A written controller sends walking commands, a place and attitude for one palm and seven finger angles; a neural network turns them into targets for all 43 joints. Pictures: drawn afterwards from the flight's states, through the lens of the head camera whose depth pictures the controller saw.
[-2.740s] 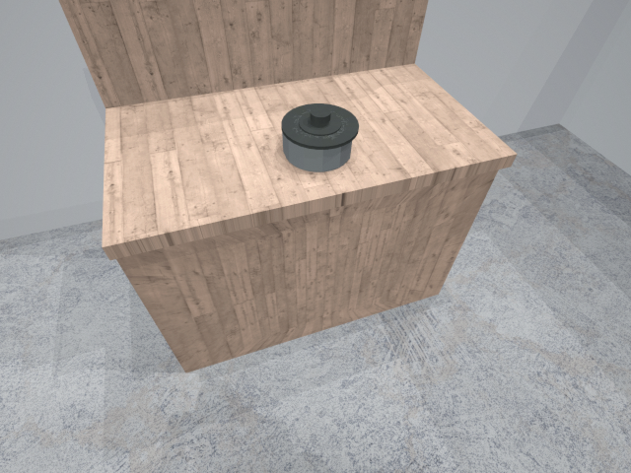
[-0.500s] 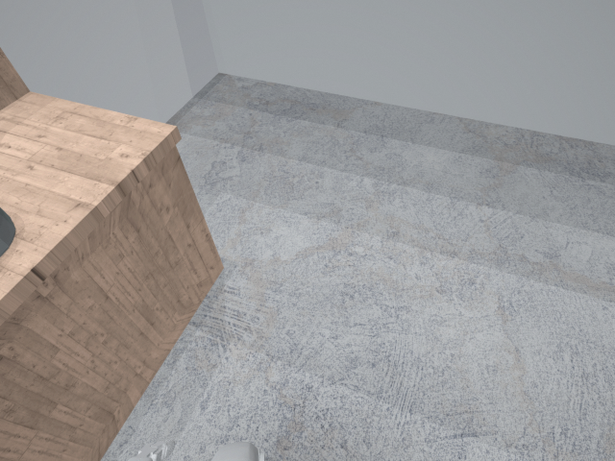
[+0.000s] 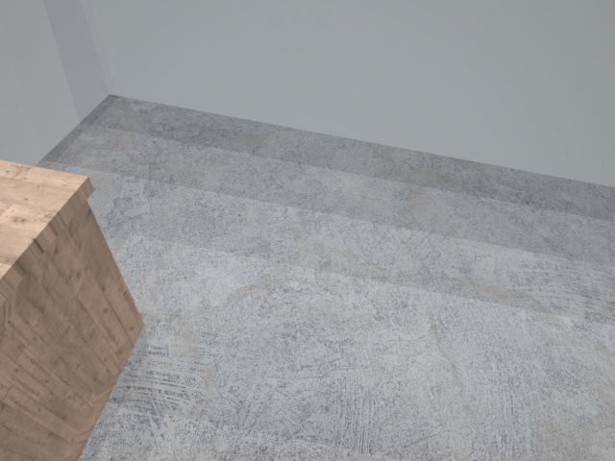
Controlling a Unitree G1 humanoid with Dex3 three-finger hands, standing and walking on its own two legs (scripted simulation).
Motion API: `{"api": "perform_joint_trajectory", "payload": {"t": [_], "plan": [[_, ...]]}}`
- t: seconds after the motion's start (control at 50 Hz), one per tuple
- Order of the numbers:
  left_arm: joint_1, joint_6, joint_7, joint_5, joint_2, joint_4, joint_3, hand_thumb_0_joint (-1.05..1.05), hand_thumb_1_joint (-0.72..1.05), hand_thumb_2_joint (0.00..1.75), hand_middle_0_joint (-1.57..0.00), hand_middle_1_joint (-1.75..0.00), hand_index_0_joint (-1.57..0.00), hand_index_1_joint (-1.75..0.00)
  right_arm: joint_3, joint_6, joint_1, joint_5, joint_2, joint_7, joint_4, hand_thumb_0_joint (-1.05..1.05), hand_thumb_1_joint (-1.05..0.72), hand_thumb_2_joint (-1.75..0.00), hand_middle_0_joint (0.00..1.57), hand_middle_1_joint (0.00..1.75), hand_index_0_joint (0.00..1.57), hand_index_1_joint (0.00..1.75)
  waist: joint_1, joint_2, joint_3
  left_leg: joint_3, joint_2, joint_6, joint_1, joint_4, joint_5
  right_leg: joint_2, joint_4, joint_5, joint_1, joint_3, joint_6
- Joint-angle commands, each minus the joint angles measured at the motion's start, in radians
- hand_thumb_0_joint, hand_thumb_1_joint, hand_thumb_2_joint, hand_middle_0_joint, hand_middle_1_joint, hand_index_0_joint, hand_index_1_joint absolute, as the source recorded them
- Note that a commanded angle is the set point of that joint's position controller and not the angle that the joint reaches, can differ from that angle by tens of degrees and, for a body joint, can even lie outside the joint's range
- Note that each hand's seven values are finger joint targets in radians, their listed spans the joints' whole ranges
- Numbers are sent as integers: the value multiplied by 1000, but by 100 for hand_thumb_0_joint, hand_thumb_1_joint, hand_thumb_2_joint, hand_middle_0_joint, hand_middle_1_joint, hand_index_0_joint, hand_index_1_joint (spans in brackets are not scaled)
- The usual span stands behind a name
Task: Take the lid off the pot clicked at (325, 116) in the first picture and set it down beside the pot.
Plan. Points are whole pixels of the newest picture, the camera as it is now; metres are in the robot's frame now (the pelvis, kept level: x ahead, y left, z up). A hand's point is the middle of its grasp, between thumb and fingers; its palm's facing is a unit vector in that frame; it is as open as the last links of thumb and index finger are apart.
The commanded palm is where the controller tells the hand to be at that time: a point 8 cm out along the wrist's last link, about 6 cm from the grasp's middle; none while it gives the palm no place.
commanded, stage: walk to a spot facing it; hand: left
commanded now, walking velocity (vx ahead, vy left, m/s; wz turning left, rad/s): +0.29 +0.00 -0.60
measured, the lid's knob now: out of the picture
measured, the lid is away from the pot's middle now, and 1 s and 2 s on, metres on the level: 0.01 0.01 0.01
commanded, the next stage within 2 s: turn to face it in 0.46 s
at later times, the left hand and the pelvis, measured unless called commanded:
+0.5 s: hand (289, 321) +0.39 +0.06 -0.18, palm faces -0.33 -0.93 -0.17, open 7.4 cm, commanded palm none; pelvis +0.18 -0.06 -0.03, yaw -16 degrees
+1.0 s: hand (252, 341) +0.35 +0.12 -0.20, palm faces -0.08 -0.98 -0.17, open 7.4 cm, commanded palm none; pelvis +0.30 -0.05 -0.02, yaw -10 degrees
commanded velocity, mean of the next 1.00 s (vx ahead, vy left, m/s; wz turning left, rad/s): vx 0.10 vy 0.00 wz -0.04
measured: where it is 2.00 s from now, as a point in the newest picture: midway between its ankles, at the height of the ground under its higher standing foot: (327, 457)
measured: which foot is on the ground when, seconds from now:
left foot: down 0.00-0.40, up 0.42-0.96, down 0.98-1.00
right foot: up 0.00-0.40, down 0.42-0.98, up 1.00-1.00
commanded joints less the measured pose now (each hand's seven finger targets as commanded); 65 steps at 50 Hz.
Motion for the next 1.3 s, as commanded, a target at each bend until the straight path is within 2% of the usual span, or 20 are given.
{"api": "perform_joint_trajectory", "payload": {"t": [0.0,0.12,0.24,0.3,0.34,0.36,0.38,0.4,0.42,0.48,0.54,0.66,0.84,0.92,0.94,0.96,0.98,1.04,1.1,1.28], "plan": [[-33,-12,-11,2,5,-80,-2,0,90,90,-20,-30,-20,-30,-26,-34,136,11,-132,-22,9,0,-90,-90,20,30,20,30,-33,222,57,-110,253,-29,118,-238,275,-54,77,107,-241,6,15],[-204,-4,-17,1,-37,-120,-23,0,90,90,-20,-30,-20,-30,-18,-39,255,5,-122,-29,80,0,-90,-90,20,30,20,30,-68,172,97,-24,279,9,222,-206,528,-64,-46,152,-351,-80,17],[-392,-18,-22,-5,-54,-158,-47,0,90,90,-20,-30,-20,-30,-17,-22,351,-8,-127,-30,140,0,-90,-90,20,30,20,30,-121,212,124,76,278,29,287,-151,735,-12,-369,118,-230,-191,-29],[-327,-27,-15,-5,-31,-139,-41,0,90,90,-20,-30,-20,-30,-33,-18,328,-7,-166,-30,139,0,-90,-90,20,30,20,30,-77,238,54,131,298,30,297,7,1021,48,-475,58,-36,-228,-81],[-161,-43,-4,-2,28,-96,-23,0,90,90,-20,-30,-20,-30,-43,-15,296,-2,-203,-25,122,0,-90,-90,20,30,20,30,6,229,-60,142,295,4,216,269,1026,76,-582,57,254,-221,-114],[-5,-55,4,-2,87,-52,-3,0,90,90,-20,-30,-20,-30,-41,-13,261,7,-200,-16,101,0,-90,-90,20,30,20,30,89,185,-162,146,289,-32,3,514,791,16,-630,154,595,-148,-157],[83,-64,19,-12,188,-43,17,0,90,90,-20,-30,-20,-30,-34,-9,290,27,-137,-10,68,0,-90,-90,20,30,20,30,96,-27,-294,140,123,-96,-361,877,-199,-312,-643,405,900,333,-297],[83,-52,34,-38,238,-43,29,0,90,90,-20,-30,-20,-30,-41,-5,230,25,-144,-20,49,0,-90,-90,20,30,20,30,82,-40,-331,-6,72,-103,-480,1095,-383,-428,-745,539,884,550,-370],[23,-41,43,-47,213,-59,29,0,90,90,-20,-30,-20,-30,-47,-1,189,17,-140,-23,40,0,-90,-90,20,30,20,30,47,53,-187,-105,132,-88,-506,1082,-264,-405,-785,477,735,435,-358],[-133,-64,58,-37,112,-102,-3,0,90,90,-20,-30,-20,-30,-46,36,157,1,-119,-17,55,0,-90,-90,20,30,20,30,-54,92,-26,-134,183,-108,-397,930,-106,-282,-852,472,330,259,-132],[-173,-72,64,-20,101,-105,-5,0,90,90,-20,-30,-20,-30,-46,67,214,-4,-90,-21,73,0,-90,-90,20,30,20,30,-117,74,-40,-122,159,-123,-333,801,-90,-203,-833,594,230,138,-188],[-123,-69,66,-20,20,-70,-27,0,90,90,-20,-30,-20,-30,-31,77,152,-8,-61,-11,90,0,-90,-90,20,30,20,30,-102,-29,-76,-123,112,-110,-333,633,38,-138,-866,399,261,70,-135],[-13,-46,79,-12,60,-16,-20,0,90,90,-20,-30,-20,-30,-32,79,-89,4,-77,3,45,0,-90,-90,20,30,20,30,-13,-23,49,-85,54,-90,-289,322,-127,-283,-822,481,397,83,-172],[-29,-41,83,-22,81,-21,-4,0,90,90,-20,-30,-20,-30,-42,77,9,0,-95,5,65,0,-90,-90,20,30,20,30,-69,10,-33,-73,36,-62,-87,43,55,-259,-606,578,417,-24,-99],[-24,-36,79,-28,65,-33,-4,0,90,90,-20,-30,-20,-30,-56,72,67,-5,-150,4,70,0,-90,-90,20,30,20,30,-88,127,-78,-194,135,-12,50,-33,285,-195,-452,410,306,-101,-35],[-10,-36,75,-36,10,-63,-12,0,90,90,-20,-30,-20,-30,-71,68,112,-10,-230,-1,65,0,-90,-90,20,30,20,30,-90,381,-106,-489,359,130,199,-48,767,-60,-247,-154,59,-161,49],[-66,-29,83,-24,26,-86,-17,0,90,90,-20,-30,-20,-30,-73,81,131,-4,-239,-8,80,0,-90,-90,20,30,20,30,-106,315,-92,-515,428,223,193,-46,897,-40,-96,-403,-18,-76,59],[-124,-10,74,-14,38,-74,-1,0,90,90,-20,-30,-20,-30,-61,72,12,-2,-193,-20,47,0,-90,-90,20,30,20,30,-62,177,-33,-414,295,162,57,-91,549,-71,-6,-208,-50,-2,69],[-96,3,66,-16,28,-59,-1,0,90,90,-20,-30,-20,-30,-68,67,-18,1,-215,-19,35,0,-90,-90,20,30,20,30,-49,179,-45,-357,222,124,26,-118,428,-61,-43,-119,-13,-6,88],[-205,8,68,-23,42,-119,-2,0,90,90,-20,-30,-20,-30,-103,84,14,-7,-265,-12,29,0,-90,-90,20,30,20,30,-89,243,-49,-491,187,131,35,-95,306,-19,-309,-165,28,-8,104]]}}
